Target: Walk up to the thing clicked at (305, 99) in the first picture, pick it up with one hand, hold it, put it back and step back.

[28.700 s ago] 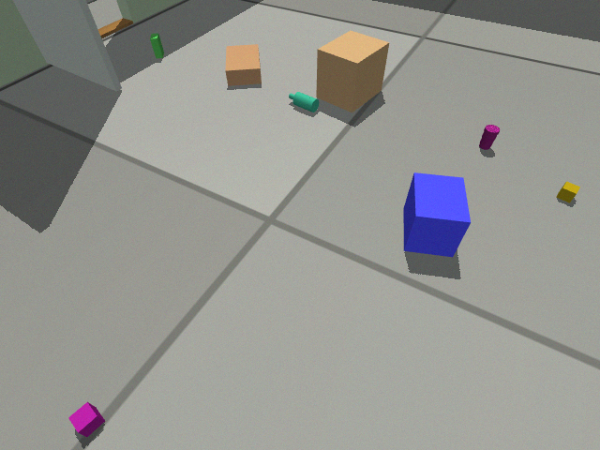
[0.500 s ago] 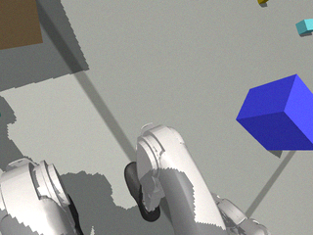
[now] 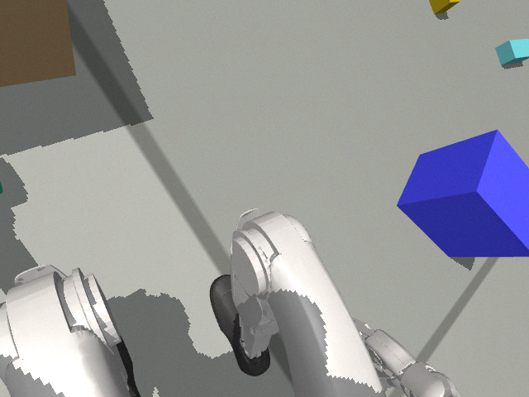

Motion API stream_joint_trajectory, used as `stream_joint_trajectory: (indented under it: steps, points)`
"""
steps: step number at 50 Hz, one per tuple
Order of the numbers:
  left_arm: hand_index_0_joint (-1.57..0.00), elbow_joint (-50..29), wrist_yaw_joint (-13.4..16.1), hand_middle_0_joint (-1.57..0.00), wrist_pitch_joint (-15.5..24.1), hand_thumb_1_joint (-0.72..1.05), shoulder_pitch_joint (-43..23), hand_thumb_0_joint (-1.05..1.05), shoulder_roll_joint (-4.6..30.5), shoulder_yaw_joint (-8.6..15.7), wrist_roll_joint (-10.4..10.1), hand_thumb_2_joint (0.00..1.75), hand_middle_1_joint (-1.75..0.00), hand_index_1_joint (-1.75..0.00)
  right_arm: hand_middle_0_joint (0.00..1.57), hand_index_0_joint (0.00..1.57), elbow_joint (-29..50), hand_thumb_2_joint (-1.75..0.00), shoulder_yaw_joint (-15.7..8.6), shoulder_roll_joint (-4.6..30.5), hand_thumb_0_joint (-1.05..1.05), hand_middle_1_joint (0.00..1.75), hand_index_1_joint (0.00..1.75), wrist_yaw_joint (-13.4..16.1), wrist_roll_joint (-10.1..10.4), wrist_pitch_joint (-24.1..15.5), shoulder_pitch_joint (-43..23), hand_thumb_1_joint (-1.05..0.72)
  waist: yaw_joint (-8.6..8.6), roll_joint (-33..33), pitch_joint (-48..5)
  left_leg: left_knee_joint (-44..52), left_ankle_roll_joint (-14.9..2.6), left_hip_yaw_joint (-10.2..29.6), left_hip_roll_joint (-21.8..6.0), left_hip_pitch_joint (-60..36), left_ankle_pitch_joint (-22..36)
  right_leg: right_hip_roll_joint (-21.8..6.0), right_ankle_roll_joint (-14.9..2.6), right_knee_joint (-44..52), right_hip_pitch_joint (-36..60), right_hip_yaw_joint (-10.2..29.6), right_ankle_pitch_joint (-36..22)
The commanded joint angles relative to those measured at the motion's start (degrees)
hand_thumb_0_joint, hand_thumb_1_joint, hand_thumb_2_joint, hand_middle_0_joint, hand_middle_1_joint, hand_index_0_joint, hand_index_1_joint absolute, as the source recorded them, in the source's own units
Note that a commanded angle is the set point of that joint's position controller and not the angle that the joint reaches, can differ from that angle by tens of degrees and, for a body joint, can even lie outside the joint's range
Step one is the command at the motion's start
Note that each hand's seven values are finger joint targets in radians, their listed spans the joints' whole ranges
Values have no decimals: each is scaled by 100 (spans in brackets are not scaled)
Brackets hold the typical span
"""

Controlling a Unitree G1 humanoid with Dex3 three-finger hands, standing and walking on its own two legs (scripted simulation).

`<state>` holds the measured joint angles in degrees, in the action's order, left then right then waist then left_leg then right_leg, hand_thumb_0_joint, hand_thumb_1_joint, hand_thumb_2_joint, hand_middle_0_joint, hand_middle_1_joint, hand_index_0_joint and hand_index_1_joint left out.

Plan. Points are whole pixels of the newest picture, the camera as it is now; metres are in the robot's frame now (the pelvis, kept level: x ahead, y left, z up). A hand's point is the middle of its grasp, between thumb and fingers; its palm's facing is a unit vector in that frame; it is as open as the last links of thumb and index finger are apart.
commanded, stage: withdraw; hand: left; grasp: from above
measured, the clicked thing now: out of the picture +0.44 +0.37 -0.27
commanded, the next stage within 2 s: home in 0.90 s
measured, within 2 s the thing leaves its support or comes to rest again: neither
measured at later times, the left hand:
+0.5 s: hand out of the picture +0.40 +0.38 -0.07, palm faces -0.45 -0.11 -0.89, open 14.1 cm
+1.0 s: hand out of the picture +0.42 +0.37 -0.12, palm faces -0.42 -0.08 -0.90, open 14.1 cm
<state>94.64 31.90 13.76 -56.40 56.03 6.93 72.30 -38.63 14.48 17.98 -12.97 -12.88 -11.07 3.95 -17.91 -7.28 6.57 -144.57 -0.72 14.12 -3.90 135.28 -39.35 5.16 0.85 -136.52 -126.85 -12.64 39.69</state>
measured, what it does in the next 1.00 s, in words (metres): stands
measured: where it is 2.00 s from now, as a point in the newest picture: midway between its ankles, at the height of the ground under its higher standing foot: (189, 369)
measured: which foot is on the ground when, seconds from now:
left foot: down 0.00-1.00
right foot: down 0.00-1.00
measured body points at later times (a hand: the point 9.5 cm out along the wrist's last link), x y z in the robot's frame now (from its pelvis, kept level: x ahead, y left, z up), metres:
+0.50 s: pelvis +0.00 +0.00 +0.06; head +0.21 +0.08 +0.44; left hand +0.43 +0.38 -0.02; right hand +0.13 -0.24 -0.06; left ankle +0.07 +0.13 -0.27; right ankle +0.10 -0.10 -0.27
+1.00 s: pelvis -0.01 -0.01 +0.03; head +0.22 +0.10 +0.41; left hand +0.44 +0.37 -0.06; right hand +0.07 -0.26 -0.07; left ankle +0.07 +0.13 -0.27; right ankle +0.10 -0.10 -0.27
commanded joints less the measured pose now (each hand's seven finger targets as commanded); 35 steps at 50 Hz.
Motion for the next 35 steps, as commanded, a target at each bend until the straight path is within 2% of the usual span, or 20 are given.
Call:
stream_joint_trajectory:
  steps: [1, 2, 3, 4, 6, 7, 8, 9, 13, 15, 17, 20, 22, 23, 25, 27, 28, 31, 34, 35]
  points:
    - [-7, -904, 241, -5, 19, -50, -1519, 0, 1427, 184, -115, 96, -101, -98, 20, 20, -6, -90, -543, 1767, 0, 30, 30, 71, 0, -50, 1054, -89, -131, 2985, -3702, 1426, 15, -456, -51, -2989, 1032, 229, -213, 1239, 1701, -305, -1501]
    - [-7, -1005, 230, -5, 8, -50, -1486, 0, 1458, 210, -92, 96, -101, -98, 20, 20, -1, -90, -568, 1764, 0, 30, 30, 67, 12, -61, 1068, -89, -74, 3062, -3842, 1425, 27, -453, -62, -3133, 1086, 230, -217, 1216, 1737, -293, -1554]
    - [-7, -1206, 259, -5, 6, -50, -1492, 0, 1665, 425, -108, 96, -100, -98, 20, 20, -27, -90, -611, 1791, 0, 30, 30, 84, 22, -48, 1046, -89, 16, 3165, -4049, 1464, 46, -453, -65, -3206, 1091, 222, -224, 1200, 1739, -315, -1534]
    - [-7, -1454, 233, -5, -4, -51, -1471, 0, 1431, 225, -83, 96, -100, -98, 20, 20, -20, -90, -598, 1676, 0, 30, 30, 65, 41, -52, 1026, -89, 107, 3435, -4190, 1490, 83, -485, -55, -3340, 1163, 210, -255, 1145, 1735, -265, -1579]
    - [-7, -1885, 191, -5, -94, -51, -1330, 0, 1558, 424, -71, 96, -99, -97, 20, 20, -28, -90, -726, 1713, 0, 30, 30, 37, 52, -68, 1074, -89, 208, 3735, -4481, 1561, 130, -491, -49, -3681, 1408, 167, -260, 1079, 1715, -273, -1749]
    - [-7, -2048, 143, -5, -162, -51, -1220, 0, 1484, 440, -140, 96, -99, -97, 20, 20, -73, -90, -795, 1664, 0, 30, 30, 19, 95, -65, 1087, -89, 318, 3881, -4576, 1604, 151, -510, -42, -3787, 1476, 146, -274, 1053, 1609, -251, -1765]
    - [-7, -2501, 108, -5, -208, -52, -1211, 0, 1549, 563, -182, 97, -99, -97, 20, 20, -11, -90, -876, 1660, 0, 30, 30, 10, 125, -28, 1064, -89, 404, 4089, -4958, 1675, 156, -543, -40, -3939, 1589, 154, -286, 1085, 1723, -221, -1833]
    - [-6, -2699, 55, -5, -286, -52, -1014, 0, 1472, 607, -266, 98, -98, -97, 20, 20, 24, -90, -978, 1621, 0, 30, 30, 1, 196, 10, 1037, -89, 578, 4156, -5123, 1748, 156, -591, -16, -3983, 1588, 129, -302, 1126, 1678, -159, -1818]
    - [-6, -3324, -370, -5, -686, -52, -817, 0, 943, 385, -512, 99, -99, -98, 20, 20, -44, -90, -1277, 1482, 0, 30, 30, -12, 426, 228, 1136, -89, 773, 3955, -5228, 2068, 102, -746, 35, -3905, 1443, 97, -314, 1460, 1622, 41, -1696]
    - [-5, -3234, -704, -5, -895, -53, -820, 0, 658, 118, -607, 99, -99, -99, 20, 20, -61, -90, -1377, 1416, 0, 30, 30, -2, 549, 358, 1271, -89, 685, 3289, -5030, 2161, -14, -800, 57, -3582, 1208, 127, -295, 1776, 1703, 151, -1544]
    - [-6, -2974, -1080, -5, -1047, -51, -590, 0, 91, -250, -807, 99, -99, -99, 20, 20, -78, -90, -1443, 1328, 0, 30, 30, 26, 623, 479, 1438, -89, 521, 2479, -4509, 2266, -118, -825, 79, -3135, 884, 149, -263, 2105, 1874, 249, -1293]
    - [-6, -3011, -1704, -5, -1053, -50, -630, 0, -384, -650, -1122, 99, -100, -99, 20, 20, -65, -90, -1526, 1251, 0, 30, 30, 113, 720, 596, 1564, -89, 397, 1734, -4240, 2381, -200, -831, 131, -2806, 686, 150, -247, 2356, 2192, 388, -1025]
    - [-6, -3249, -2042, -5, -951, -49, -862, 0, -467, -775, -1240, 98, -100, -98, 20, 20, -45, -90, -1543, 1227, 0, 30, 30, 209, 766, 663, 1621, -89, 365, 1539, -4224, 2457, -210, -841, 162, -2785, 694, 113, -241, 2433, 2324, 425, -1024]
    - [-6, -3132, -2186, -5, -918, -49, -755, 0, -456, -857, -1224, 98, -101, -99, 20, 20, -38, -90, -1536, 1208, 0, 30, 30, 267, 797, 702, 1602, -89, 391, 1398, -4111, 2482, -212, -855, 164, -2755, 711, 106, -235, 2472, 2407, 464, -1030]
    - [-6, -3041, -2319, -5, -781, -49, -918, 0, -346, -816, -1176, 99, -100, -99, 20, 20, 45, -90, -1490, 1209, 0, 30, 30, 390, 822, 762, 1562, -89, 413, 1157, -3893, 2484, -207, -870, 193, -2607, 603, 79, -272, 2561, 2308, 485, -838]
    - [-7, -2945, -2319, -5, -590, -48, -1063, 0, -214, -750, -1076, 98, -100, -99, 20, 20, 97, -90, -1410, 1166, 0, 30, 30, 504, 823, 810, 1522, -89, 432, 1126, -3779, 2470, -190, -902, 199, -2639, 617, 54, -271, 2559, 2284, 498, -857]
    - [-7, -2947, -2287, -6, -483, -48, -1143, 0, -2, -627, -979, 98, -100, -99, 20, 20, 87, -90, -1364, 1182, 0, 30, 30, 552, 817, 831, 1516, -89, 480, 1161, -3805, 2436, -180, -925, 216, -2688, 686, 39, -285, 2528, 2258, 489, -897]
    - [-7, -2903, -2029, -6, -141, -50, -1351, 0, 391, -328, -747, 99, -101, -100, 20, 20, 116, -90, -1223, 1087, 0, 30, 30, 632, 760, 895, 1361, -89, 651, 1780, -4104, 2416, -128, -1007, 256, -2833, 719, 16, -315, 2356, 2200, 555, -865]
    - [-7, -2810, -1657, -6, 37, -51, -1601, 0, 624, -155, -389, 100, -101, -100, 20, 20, 81, -90, -1147, 1119, 0, 30, 30, 679, 693, 964, 1294, -89, 630, 2281, -4357, 2398, -83, -1019, 238, -3186, 799, 26, -334, 2177, 1966, 492, -950]
    - [-7, -2957, -1529, -6, 93, -51, -1787, 0, 804, -14, -268, 100, -101, -101, 20, 20, 61, -90, -1166, 1173, 0, 30, 30, 692, 671, 976, 1298, -89, 642, 2555, -4590, 2395, -65, -1015, 254, -3359, 846, 8, -344, 2104, 1896, 455, -980]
